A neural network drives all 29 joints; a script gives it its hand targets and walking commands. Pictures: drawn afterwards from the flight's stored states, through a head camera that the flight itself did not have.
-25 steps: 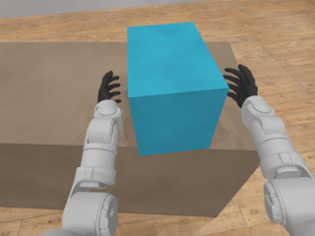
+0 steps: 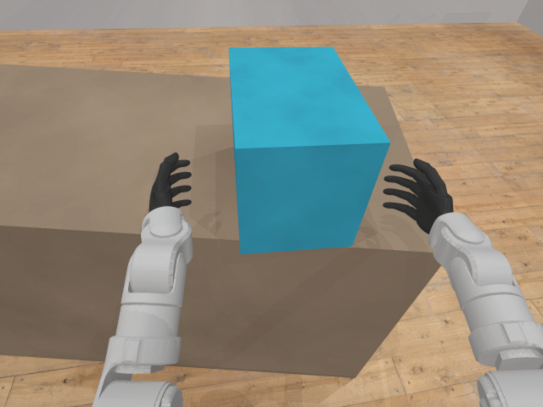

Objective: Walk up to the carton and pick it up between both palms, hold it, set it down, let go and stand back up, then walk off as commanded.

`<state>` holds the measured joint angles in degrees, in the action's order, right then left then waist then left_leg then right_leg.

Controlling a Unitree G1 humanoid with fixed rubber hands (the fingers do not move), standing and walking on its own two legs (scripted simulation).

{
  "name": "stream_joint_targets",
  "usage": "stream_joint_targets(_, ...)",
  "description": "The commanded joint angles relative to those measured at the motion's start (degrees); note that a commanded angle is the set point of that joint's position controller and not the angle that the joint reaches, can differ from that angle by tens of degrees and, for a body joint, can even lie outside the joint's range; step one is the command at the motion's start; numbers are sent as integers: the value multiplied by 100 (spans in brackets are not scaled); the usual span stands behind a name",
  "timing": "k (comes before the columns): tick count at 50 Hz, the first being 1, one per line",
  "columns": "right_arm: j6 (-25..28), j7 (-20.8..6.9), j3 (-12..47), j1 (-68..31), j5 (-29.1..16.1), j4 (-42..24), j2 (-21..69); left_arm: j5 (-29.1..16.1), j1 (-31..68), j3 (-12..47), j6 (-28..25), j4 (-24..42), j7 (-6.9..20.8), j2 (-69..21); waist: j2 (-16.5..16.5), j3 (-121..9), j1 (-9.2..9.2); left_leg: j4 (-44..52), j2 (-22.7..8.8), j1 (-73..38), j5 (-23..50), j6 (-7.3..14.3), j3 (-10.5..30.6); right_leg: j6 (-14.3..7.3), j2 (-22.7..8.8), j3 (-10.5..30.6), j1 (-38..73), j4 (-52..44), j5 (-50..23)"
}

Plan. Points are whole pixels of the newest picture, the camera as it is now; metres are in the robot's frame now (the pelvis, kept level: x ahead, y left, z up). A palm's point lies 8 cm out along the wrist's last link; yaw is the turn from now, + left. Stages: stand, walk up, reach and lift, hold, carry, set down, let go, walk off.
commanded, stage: set down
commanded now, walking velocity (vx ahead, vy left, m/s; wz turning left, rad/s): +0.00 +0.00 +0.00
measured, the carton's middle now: (289, 145) +0.53 +0.00 +0.11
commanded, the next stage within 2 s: none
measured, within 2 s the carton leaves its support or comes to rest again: neither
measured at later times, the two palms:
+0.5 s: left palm (139, 252) +0.26 +0.20 +0.13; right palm (428, 263) +0.29 -0.19 +0.09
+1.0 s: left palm (146, 279) +0.24 +0.19 +0.11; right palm (442, 292) +0.25 -0.20 +0.08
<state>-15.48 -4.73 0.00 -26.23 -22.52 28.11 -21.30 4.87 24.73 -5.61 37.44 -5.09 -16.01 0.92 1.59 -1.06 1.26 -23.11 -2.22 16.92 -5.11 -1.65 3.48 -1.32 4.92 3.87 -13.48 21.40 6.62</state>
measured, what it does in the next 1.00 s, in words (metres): stands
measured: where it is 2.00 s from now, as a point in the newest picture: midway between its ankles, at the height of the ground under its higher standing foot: outside the picture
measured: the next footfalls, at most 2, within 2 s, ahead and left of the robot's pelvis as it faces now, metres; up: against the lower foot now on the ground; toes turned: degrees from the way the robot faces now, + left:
none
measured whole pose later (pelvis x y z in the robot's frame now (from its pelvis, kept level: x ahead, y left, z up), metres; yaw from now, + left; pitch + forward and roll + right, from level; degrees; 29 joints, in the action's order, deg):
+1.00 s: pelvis +0.01 +0.02 +0.00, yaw +1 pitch -5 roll -2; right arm -14.8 -7.3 0.0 5.8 -21.7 5.2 -22.0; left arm 4.9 -6.0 7.6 43.0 26.3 -17.4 0.9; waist 3.7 -1.1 1.3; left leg -23.1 -1.1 11.9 -6.6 -1.6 3.5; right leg -0.7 3.6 3.9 -7.2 18.9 6.9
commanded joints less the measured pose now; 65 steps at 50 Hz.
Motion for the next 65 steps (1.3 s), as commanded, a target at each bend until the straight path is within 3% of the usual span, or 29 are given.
stream_joint_targets(1,384,-87,-111,-2496,94,-1569,-1873,-850,1987,385,-186,1558,-48,311,696,-2571,198,-201,251,-2958,57,322,-143,-470,-630,245,-1680,-1059,1782)
stream_joint_targets(4,483,-14,-124,-2232,5,-1687,-1921,-772,1890,449,-163,1640,-33,248,905,-2634,13,-817,414,-3877,491,314,42,-730,-1055,535,-2650,-1314,2352)
stream_joint_targets(5,425,-1,-82,-2070,43,-1651,-1839,-739,1821,311,-117,1563,-32,294,867,-2510,156,-824,414,-3788,485,326,46,-748,-1101,615,-2621,-1301,2430)
stream_joint_targets(6,435,-42,-156,-1699,9,-1586,-1915,-658,1536,423,-103,2003,-21,223,739,-2555,-39,-834,424,-4038,514,271,151,-787,-1125,608,-2720,-1354,2382)
stream_joint_targets(9,400,-76,-274,-1437,27,-1693,-1978,-587,1247,540,45,2447,-50,136,338,-2423,-127,-560,374,-3986,96,185,234,-778,-952,344,-2505,-1296,2158)
stream_joint_targets(10,392,-111,-454,-1282,64,-1591,-2067,-701,906,790,122,2450,-43,17,445,-2303,-358,-452,313,-3894,1,196,287,-724,-859,237,-2373,-1220,2058)
stream_joint_targets(14,581,-197,-479,-694,-88,-2069,-2128,-477,418,947,195,3196,-63,-37,394,-2408,-445,-710,317,-4609,61,121,501,-867,-1116,346,-2949,-1393,2198)
stream_joint_targets(16,544,-181,-540,-764,14,-1870,-2089,-501,346,941,273,2936,-23,-39,463,-2132,-437,-664,326,-4458,-221,148,509,-840,-1089,308,-2998,-1338,2327)
stream_joint_targets(20,697,-286,-741,-33,8,-2474,-2079,-433,-534,1207,326,3755,-113,-169,439,-2210,-524,-506,194,-4621,-607,73,671,-816,-1071,239,-2891,-1325,2228)
stream_joint_targets(24,722,-461,-1210,310,96,-2421,-2279,-548,-1113,1757,271,4192,-211,-330,-125,-1863,-722,406,-216,-3504,-1862,-29,790,-496,-619,-117,-1649,-925,1433)
stream_joint_targets(30,790,-453,-1289,787,171,-3003,-2218,-606,-1208,1709,148,4525,-269,-227,118,-1875,-619,304,-204,-3628,-1877,-38,656,-462,-774,166,-1691,-1063,1722)
stream_joint_targets(34,683,-433,-1451,1128,155,-3237,-2170,-624,-1821,1781,207,4939,-360,-274,-219,-1584,-641,694,-330,-3122,-1830,-65,526,-379,-593,76,-963,-990,1308)
stream_joint_targets(36,523,-383,-1312,926,174,-3413,-2030,-659,-1614,1685,278,4684,-350,-245,-139,-1473,-475,877,-303,-2580,-1983,-78,294,-251,-540,199,-459,-1015,1491)
stream_joint_targets(40,364,-250,-1309,1838,299,-3154,-1987,-539,-2471,1686,456,4318,-143,-148,135,-757,-662,602,-151,-3104,-1726,-49,325,-387,-852,441,-1036,-1320,1738)
stream_joint_targets(41,355,-226,-1244,1791,293,-3115,-1861,-528,-2283,1702,468,4221,-85,-126,75,-744,-739,630,-179,-3006,-1997,-21,381,-354,-812,331,-981,-1196,1623)
stream_joint_targets(42,398,-268,-1284,1494,200,-3481,-1938,-580,-2106,1716,373,4777,-201,-116,-317,-792,-532,876,-276,-2518,-1977,-65,288,-296,-629,200,-647,-1026,1365)
stream_joint_targets(44,265,-255,-1217,1993,333,-3231,-1791,-476,-2627,1695,478,4226,-98,-183,-398,-442,-563,1203,-373,-1832,-2340,-38,246,-168,-512,108,89,-879,988)
stream_joint_targets(45,357,-256,-1217,1735,314,-3816,-1706,-525,-2394,1569,292,4672,-167,-147,-415,-766,-323,1276,-402,-1581,-2253,3,74,-56,-418,125,440,-836,890)
stream_joint_targets(46,291,-232,-1324,1887,325,-3557,-1707,-517,-2456,1679,304,4464,-132,-113,-514,-565,-466,1384,-381,-1347,-2321,-50,-7,3,-409,179,613,-832,788)
stream_joint_targets(48,351,-217,-1286,1981,317,-3902,-1621,-634,-2448,1651,162,4798,-153,-93,-380,-701,-373,1235,-287,-1646,-1885,-54,-121,12,-409,167,403,-876,863)
stream_joint_targets(49,292,-177,-1230,2100,401,-3850,-1516,-640,-2663,1605,223,4303,-72,-14,-203,-491,-424,1249,-266,-1524,-1945,1,-164,-12,-479,252,433,-985,1027)
stream_joint_targets(54,305,109,-957,2153,420,-4433,-1374,-611,-2296,1218,101,4337,141,294,638,-444,-190,119,274,-3531,-755,39,-370,-396,-1315,799,-1864,-1808,2669)
stream_joint_targets(56,240,67,-973,2595,482,-3980,-1330,-542,-2681,1327,130,3958,110,216,198,-89,-146,441,189,-3210,-1017,3,-354,-361,-1128,585,-1727,-1665,2365)
stream_joint_targets(57,201,28,-974,2571,473,-3960,-1394,-596,-2638,1306,119,3932,176,244,332,-274,-193,409,145,-3310,-1142,2,-270,-379,-1083,452,-1726,-1606,2286)
stream_joint_targets(59,230,-40,-1028,2460,436,-3829,-1454,-606,-2550,1396,54,4160,137,190,-34,-289,-158,651,5,-3080,-1332,-89,-267,-325,-910,230,-1637,-1426,1929)
stream_joint_targets(60,149,-32,-1004,2820,579,-3447,-1339,-590,-2840,1399,141,3675,222,97,118,-90,-244,651,6,-2985,-1417,-26,-253,-302,-947,291,-1510,-1464,1967)
stream_joint_targets(62,306,-109,-989,2555,402,-3993,-1443,-526,-2736,1362,-64,4225,156,262,-271,-408,-25,952,-145,-2644,-1708,-65,-244,-172,-649,17,-973,-1163,1435)
stream_joint_targets(64,277,-133,-1058,2493,518,-3973,-1413,-596,-2846,1345,-120,3935,137,223,-401,-314,24,1388,-332,-1581,-2033,-7,-304,44,-362,-101,16,-878,960)
stream_joint_targets(65,196,-148,-1003,2756,586,-3363,-1461,-538,-2961,1416,-44,3299,219,98,-481,-45,-179,1452,-359,-1454,-2258,31,-274,58,-364,-78,126,-898,936)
